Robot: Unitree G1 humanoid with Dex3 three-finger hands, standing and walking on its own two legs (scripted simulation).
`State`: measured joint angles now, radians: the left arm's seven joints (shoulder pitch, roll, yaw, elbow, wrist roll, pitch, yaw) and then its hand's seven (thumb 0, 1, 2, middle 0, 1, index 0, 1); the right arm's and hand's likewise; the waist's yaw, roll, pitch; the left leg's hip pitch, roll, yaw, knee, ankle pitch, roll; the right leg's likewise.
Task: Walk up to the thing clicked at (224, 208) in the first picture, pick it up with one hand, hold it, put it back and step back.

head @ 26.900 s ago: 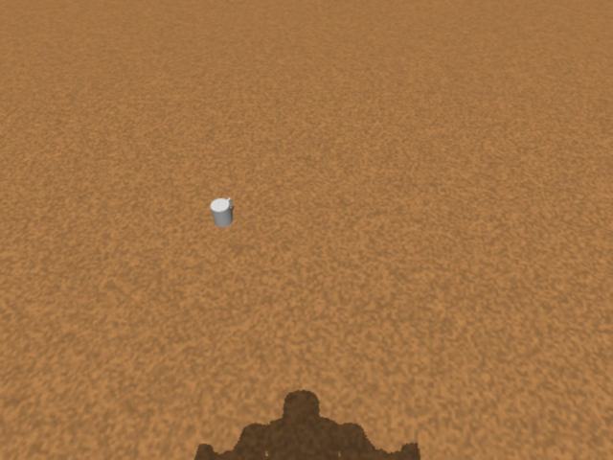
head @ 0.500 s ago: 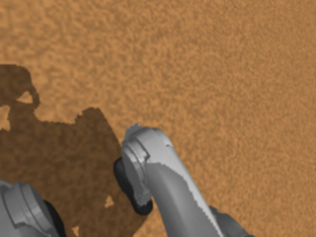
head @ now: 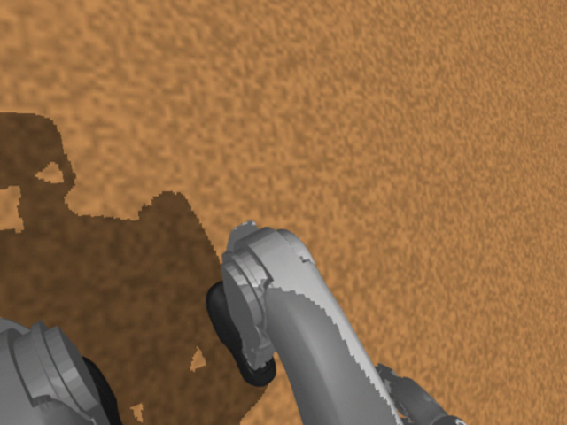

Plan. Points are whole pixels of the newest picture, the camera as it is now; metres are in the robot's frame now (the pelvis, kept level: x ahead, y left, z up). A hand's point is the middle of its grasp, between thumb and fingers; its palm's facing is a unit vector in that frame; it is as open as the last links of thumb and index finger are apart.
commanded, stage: close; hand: left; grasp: from above
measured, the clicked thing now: out of the picture +0.54 +0.33 -0.27
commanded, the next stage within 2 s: rest palm in 1.68 s
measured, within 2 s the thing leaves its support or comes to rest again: neither
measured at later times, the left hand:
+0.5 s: hand out of the picture +0.51 +0.32 -0.22, palm faces -0.40 -0.15 -0.90, open 12.2 cm
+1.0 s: hand out of the picture +0.51 +0.32 -0.23, palm faces -0.40 -0.15 -0.90, open 12.3 cm
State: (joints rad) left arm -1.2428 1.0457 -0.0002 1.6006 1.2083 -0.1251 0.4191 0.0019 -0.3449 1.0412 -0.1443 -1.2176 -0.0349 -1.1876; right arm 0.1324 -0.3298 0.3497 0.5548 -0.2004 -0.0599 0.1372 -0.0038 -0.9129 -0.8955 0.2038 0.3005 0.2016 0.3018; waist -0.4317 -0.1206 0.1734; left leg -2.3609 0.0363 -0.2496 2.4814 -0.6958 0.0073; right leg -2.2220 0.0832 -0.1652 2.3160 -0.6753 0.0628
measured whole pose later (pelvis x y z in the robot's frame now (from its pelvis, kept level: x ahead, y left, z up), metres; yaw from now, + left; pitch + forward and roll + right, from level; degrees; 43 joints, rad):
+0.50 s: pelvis +0.00 +0.00 +0.00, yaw +0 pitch +31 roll -14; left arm -1.24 1.04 -0.02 1.59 1.19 -0.12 0.42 0.00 -0.26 1.10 -0.23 -1.29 -0.07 -1.23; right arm 0.11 -0.33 0.35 0.56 -0.20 -0.07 0.13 0.00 -0.91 -0.89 0.20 0.30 0.20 0.30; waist -0.43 -0.12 0.18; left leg -2.35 0.04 -0.24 2.47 -0.70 0.01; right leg -2.22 0.08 -0.16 2.31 -0.68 0.06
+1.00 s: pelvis +0.00 +0.00 +0.00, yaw +0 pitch +31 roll -15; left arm -1.25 1.05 -0.02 1.60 1.19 -0.13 0.43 0.01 -0.33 1.18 -0.20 -1.36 -0.05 -1.31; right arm 0.12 -0.33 0.35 0.56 -0.20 -0.07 0.12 0.00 -0.91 -0.90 0.20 0.30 0.20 0.30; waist -0.43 -0.12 0.18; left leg -2.35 0.04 -0.24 2.47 -0.70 0.01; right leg -2.21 0.08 -0.16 2.31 -0.68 0.06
